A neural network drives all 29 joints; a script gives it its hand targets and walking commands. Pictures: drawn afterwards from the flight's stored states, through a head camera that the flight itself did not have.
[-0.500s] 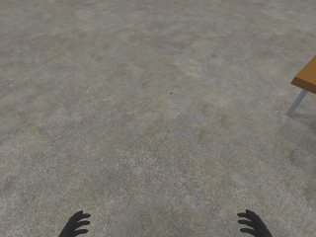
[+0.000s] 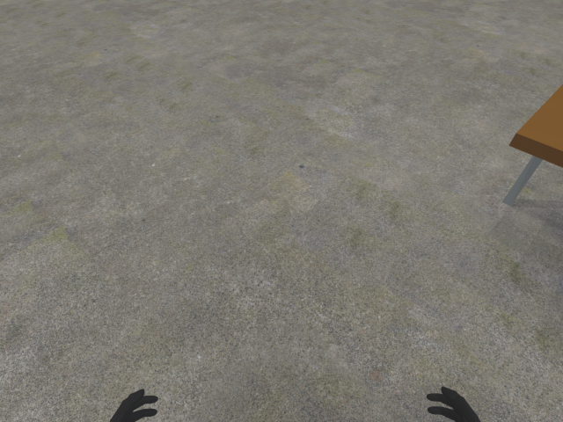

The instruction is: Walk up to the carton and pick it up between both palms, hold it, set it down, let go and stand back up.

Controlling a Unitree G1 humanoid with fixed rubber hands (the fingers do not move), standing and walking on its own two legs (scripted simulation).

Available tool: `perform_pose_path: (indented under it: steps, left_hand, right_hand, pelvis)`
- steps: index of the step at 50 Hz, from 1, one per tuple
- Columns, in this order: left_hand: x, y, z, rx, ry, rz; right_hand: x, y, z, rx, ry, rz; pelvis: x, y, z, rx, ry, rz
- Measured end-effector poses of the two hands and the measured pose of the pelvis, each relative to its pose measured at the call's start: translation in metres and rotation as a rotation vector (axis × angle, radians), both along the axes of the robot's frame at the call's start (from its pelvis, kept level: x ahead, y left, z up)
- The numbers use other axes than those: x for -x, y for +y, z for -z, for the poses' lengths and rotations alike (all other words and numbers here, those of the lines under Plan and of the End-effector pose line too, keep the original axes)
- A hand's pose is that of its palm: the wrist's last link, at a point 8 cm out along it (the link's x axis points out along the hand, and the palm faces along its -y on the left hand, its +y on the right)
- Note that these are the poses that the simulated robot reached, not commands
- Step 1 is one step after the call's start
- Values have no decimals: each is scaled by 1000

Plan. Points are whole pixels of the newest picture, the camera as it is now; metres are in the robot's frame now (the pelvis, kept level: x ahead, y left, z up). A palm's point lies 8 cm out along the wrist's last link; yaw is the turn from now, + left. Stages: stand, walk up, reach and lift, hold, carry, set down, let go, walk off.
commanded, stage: stand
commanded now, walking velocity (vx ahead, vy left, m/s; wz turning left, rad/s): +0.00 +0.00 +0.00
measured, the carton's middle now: out of the picture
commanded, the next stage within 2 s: walk up in 1.64 s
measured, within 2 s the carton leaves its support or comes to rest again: neither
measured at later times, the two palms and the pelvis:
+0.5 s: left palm out of the picture +0.13 +0.24 -0.08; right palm out of the picture +0.11 -0.25 -0.09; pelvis +0.00 +0.00 +0.00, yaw -1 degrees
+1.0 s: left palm out of the picture +0.13 +0.25 -0.09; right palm out of the picture +0.11 -0.25 -0.09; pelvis +0.01 +0.00 +0.00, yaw -2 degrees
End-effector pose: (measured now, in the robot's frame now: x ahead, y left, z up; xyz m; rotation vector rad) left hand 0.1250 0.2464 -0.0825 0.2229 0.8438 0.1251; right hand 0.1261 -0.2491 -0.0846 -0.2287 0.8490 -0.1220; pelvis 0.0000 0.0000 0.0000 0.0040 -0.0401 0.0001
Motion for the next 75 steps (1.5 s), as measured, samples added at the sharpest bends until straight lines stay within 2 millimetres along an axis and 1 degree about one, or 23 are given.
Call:
perform_pose_path:
  steps: [12, 34, 75]
  left_hand:
    - [1, -2, 1, -1, 13, 10]
    - [-8, -1, 1, -5, 18, 31]
    - [-7, 4, 5, -13, 58, 53]
  right_hand:
    - [9, -3, 3, 3, 24, 11]
    - [13, -5, 3, 8, 43, 29]
    - [28, -5, 5, 14, 74, 60]
  pelvis:
    - [0, -1, 0, -1, 6, 7]
    - [-5, 1, -1, -2, 8, 23]
    - [-6, 7, -3, -4, 8, 53]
